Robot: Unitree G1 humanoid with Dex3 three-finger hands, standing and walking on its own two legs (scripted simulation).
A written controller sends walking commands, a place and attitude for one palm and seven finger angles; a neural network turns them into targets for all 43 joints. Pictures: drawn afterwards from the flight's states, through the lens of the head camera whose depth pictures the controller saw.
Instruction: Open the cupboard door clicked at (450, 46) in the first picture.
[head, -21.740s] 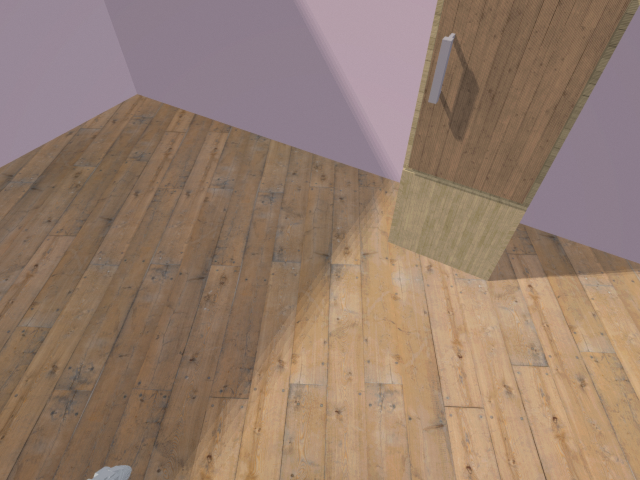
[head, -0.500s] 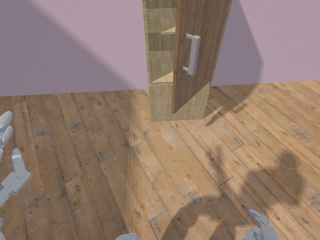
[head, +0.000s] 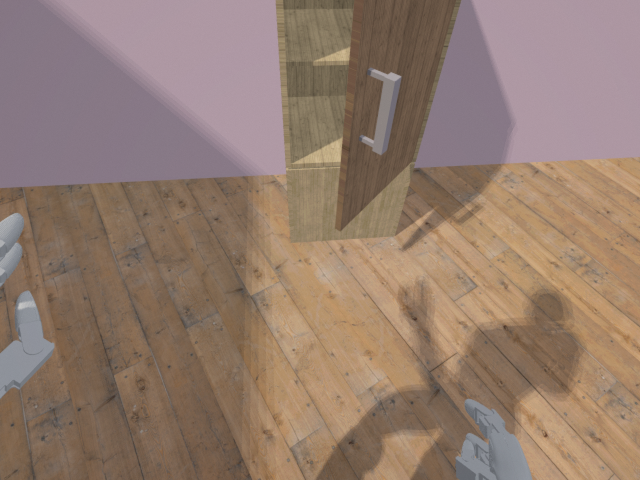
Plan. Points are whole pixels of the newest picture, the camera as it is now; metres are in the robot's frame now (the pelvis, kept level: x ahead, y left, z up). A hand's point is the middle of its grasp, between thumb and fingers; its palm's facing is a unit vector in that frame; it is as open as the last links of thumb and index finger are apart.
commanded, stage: let the arm hang, fingers relaxed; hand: left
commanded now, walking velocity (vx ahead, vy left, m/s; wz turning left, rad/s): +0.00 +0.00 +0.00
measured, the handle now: (376, 112) +0.77 -0.06 +0.02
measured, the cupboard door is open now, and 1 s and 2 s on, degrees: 45 45 45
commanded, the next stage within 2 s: look to check the result in 1.12 s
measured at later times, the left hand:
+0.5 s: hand out of the picture -0.03 +0.20 -0.17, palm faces +0.03 -0.98 -0.21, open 7.1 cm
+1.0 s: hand out of the picture -0.03 +0.18 -0.17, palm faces +0.01 -0.98 -0.17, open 7.4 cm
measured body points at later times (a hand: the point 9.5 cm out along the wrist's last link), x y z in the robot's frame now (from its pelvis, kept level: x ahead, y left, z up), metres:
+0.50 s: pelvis -0.02 +0.01 +0.00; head +0.01 +0.02 +0.45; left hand -0.03 +0.25 -0.16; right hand -0.02 -0.23 -0.15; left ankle +0.01 +0.10 -0.74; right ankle -0.03 -0.11 -0.74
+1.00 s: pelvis -0.02 +0.02 +0.00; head -0.01 +0.01 +0.45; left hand -0.03 +0.23 -0.16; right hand -0.04 -0.19 -0.16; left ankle +0.01 +0.10 -0.74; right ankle -0.03 -0.11 -0.74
